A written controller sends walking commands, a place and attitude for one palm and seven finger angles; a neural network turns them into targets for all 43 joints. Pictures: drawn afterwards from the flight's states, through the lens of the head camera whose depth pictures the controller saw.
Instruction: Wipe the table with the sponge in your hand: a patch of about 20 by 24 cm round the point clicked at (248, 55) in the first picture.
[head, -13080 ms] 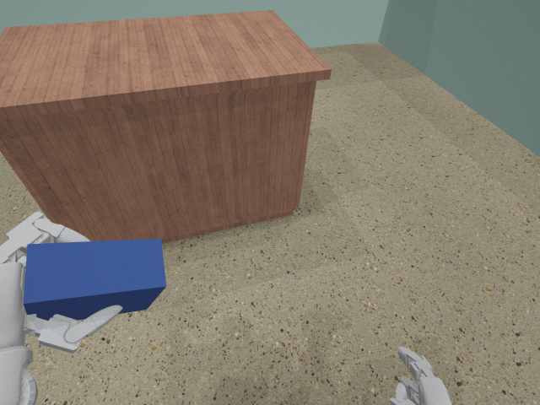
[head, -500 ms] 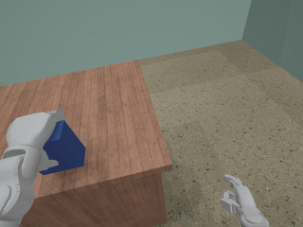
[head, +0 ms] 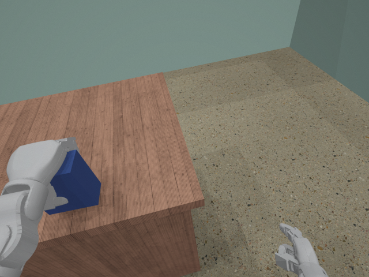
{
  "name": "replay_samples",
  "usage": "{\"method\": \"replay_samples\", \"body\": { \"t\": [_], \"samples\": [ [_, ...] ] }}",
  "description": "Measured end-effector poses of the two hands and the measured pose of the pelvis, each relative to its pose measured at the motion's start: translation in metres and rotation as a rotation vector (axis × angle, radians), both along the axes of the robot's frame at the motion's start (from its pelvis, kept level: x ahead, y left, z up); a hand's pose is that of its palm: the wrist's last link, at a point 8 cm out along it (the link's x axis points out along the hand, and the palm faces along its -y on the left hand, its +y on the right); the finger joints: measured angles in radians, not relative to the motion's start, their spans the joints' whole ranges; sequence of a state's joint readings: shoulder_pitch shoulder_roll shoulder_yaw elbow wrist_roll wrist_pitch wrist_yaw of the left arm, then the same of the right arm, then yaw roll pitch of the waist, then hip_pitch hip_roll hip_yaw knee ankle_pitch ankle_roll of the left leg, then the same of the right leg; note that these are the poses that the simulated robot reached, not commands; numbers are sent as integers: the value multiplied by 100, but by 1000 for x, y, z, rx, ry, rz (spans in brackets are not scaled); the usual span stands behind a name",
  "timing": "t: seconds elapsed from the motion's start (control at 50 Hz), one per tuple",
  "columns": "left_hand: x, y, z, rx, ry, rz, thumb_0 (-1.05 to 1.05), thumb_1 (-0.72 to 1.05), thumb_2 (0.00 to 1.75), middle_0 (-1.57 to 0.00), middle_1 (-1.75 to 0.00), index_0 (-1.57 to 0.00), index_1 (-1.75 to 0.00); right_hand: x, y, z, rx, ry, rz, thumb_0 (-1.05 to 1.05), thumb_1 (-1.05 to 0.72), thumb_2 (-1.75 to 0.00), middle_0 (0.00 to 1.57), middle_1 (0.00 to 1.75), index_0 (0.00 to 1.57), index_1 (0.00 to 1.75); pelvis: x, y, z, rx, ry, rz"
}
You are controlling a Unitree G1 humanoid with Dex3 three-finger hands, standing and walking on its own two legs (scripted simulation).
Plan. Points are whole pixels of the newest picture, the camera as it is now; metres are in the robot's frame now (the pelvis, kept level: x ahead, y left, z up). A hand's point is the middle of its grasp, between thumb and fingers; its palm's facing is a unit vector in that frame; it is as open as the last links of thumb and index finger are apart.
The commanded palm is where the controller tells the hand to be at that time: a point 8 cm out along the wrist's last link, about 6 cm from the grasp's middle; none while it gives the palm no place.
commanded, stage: move the sponge above the wiping area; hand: left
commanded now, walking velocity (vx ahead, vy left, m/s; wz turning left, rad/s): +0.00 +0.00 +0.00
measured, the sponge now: (67, 189) +0.24 +0.30 +0.09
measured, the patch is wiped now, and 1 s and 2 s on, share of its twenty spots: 0.00 0.00 0.00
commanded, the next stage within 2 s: lower the sponge onto the table in 0.76 s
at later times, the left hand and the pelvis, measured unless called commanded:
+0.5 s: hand (45, 173) +0.24 +0.32 +0.14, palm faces +0.03 -0.01 -1.00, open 10.0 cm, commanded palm +0.21 +0.32 +0.21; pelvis +0.00 +0.00 +0.00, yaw +0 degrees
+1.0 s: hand (48, 168) +0.25 +0.32 +0.14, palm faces +0.03 -0.03 -1.00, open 10.0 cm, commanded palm +0.22 +0.33 +0.21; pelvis +0.00 +0.01 +0.00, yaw +1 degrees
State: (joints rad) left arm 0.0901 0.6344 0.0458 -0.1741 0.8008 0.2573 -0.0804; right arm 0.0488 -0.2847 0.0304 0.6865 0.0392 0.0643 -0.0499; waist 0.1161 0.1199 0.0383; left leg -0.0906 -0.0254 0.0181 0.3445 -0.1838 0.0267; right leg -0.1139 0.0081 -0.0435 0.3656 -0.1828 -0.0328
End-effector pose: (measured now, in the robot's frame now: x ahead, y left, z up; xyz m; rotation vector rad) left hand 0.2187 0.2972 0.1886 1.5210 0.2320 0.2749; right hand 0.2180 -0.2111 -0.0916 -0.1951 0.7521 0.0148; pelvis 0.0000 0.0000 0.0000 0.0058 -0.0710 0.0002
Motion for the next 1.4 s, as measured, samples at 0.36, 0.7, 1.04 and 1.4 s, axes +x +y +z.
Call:
{"method": "replay_samples", "body": {
  "t": [0.36, 0.7, 1.04, 1.4],
  "samples": [
    [1, 13, -1, 15, 23, 30, 0, -48, 101, -74, -135, -74, -134, 0, -12, -1, -19, 8, -20, 1, -90, -90, 20, 30, 20, 30, 3, -6, 0, -1, 1, 5],
    [0, 18, 4, 8, 16, 26, 0, -48, 101, -74, -135, -74, -134, 5, -2, -1, -14, 6, -5, 1, -90, -90, 20, 30, 20, 30, 5, 0, 0, -3, 3, 11],
    [10, 17, 7, 3, 3, 27, 0, -48, 101, -74, -135, -74, -134, 8, 12, 0, 4, 12, 15, 1, -90, -90, 20, 30, 20, 30, 5, 7, 1, -4, 8, 8],
    [6, 21, -4, -13, 28, 46, 0, -48, 101, -74, -135, -74, -134, 7, 6, -1, -18, 27, 9, 1, -90, -90, 20, 30, 20, 30, 8, 7, 1, -5, 10, 11]
  ]
}}
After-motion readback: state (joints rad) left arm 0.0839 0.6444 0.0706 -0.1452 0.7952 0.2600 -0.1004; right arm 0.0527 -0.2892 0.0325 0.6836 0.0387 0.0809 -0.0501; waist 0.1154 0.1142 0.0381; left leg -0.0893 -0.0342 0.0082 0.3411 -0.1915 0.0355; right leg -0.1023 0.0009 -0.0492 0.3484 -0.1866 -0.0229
